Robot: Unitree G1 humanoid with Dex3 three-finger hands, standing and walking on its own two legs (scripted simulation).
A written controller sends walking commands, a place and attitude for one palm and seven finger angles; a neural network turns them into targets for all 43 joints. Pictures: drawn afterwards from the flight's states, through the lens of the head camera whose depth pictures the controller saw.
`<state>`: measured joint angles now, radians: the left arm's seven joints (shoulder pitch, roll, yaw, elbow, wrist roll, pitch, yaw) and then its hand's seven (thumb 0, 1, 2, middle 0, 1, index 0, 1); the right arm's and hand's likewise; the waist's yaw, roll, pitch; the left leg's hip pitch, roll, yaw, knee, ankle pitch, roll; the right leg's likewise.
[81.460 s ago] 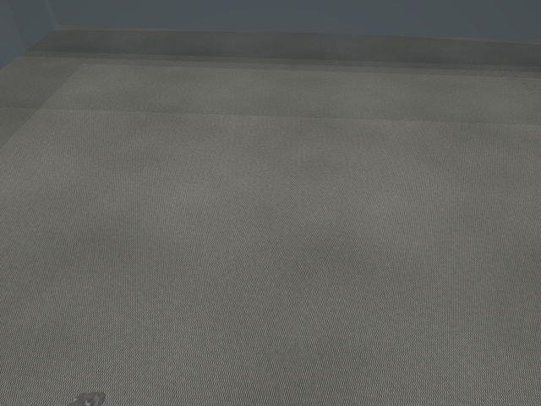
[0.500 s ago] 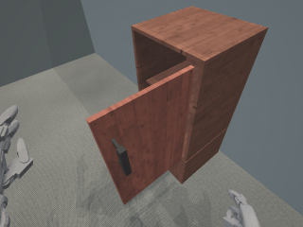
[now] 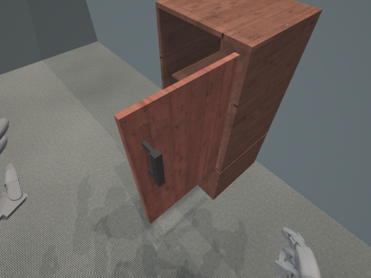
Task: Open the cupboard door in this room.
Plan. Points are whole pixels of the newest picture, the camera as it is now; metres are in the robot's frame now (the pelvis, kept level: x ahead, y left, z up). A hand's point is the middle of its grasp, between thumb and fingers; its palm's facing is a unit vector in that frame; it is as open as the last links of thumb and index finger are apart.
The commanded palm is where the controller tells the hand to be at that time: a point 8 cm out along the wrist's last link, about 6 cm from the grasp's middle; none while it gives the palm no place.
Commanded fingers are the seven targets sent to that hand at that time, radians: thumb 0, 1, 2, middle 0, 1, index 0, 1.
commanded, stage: step back with the hand held close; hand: left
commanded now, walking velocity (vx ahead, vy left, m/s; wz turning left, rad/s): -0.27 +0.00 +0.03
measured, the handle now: (153, 164) +0.38 +0.11 -0.01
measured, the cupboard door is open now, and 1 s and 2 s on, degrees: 90 90 90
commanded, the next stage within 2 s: stop stepping back and stand still in 0.70 s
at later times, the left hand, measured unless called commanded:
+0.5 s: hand out of the picture +0.13 +0.28 +0.18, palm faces +0.47 -0.75 -0.47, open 7.5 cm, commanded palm +0.06 +0.31 +0.18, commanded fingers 0.00 0.90 0.90 -0.20 -0.30 -0.20 -0.30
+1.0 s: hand out of the picture +0.02 +0.22 +0.17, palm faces +0.28 -0.77 -0.57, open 7.4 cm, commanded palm -0.03 +0.27 +0.18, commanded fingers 0.00 0.90 0.90 -0.20 -0.30 -0.20 -0.30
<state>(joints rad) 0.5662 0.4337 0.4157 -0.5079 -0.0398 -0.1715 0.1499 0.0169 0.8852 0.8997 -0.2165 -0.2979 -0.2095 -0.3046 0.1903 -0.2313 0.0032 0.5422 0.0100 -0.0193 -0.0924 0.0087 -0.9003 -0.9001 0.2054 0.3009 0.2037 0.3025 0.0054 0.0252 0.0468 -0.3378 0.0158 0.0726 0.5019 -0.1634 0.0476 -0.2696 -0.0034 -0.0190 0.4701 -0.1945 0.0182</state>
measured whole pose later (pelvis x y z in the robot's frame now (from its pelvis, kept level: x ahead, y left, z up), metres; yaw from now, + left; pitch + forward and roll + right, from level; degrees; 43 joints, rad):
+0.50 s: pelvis -0.07 +0.00 +0.00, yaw +2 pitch +0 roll -5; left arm 0.53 0.47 0.47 -0.56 -0.04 -0.21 0.18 0.02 0.88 0.90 -0.22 -0.30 -0.21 -0.30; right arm 0.19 -0.18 -0.01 0.63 -0.02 -0.10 -0.06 0.01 -0.90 -0.90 0.21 0.30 0.20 0.30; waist 0.00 0.02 0.04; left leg -0.46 0.04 -0.02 0.48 -0.03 0.05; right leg -0.36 0.10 0.00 0.95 -0.47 -0.01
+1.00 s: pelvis -0.19 -0.02 +0.00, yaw -2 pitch +1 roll -1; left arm 0.68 0.53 0.48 -0.63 -0.07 -0.17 0.15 0.02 0.88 0.90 -0.22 -0.30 -0.21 -0.30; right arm 0.20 -0.20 0.00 0.58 -0.02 -0.10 -0.06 0.01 -0.90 -0.90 0.21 0.30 0.21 0.30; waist -0.03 -0.03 0.04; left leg -0.51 0.00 0.00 0.56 -0.22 -0.01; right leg -0.24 0.04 -0.04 0.51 -0.34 -0.05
